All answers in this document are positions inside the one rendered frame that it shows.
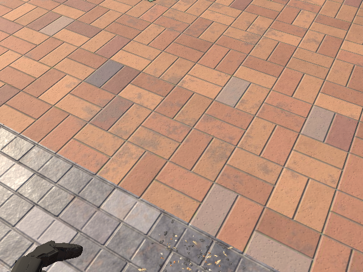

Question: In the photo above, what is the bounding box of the robot left hand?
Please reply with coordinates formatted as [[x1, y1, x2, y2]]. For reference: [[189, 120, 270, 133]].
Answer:
[[11, 240, 83, 272]]

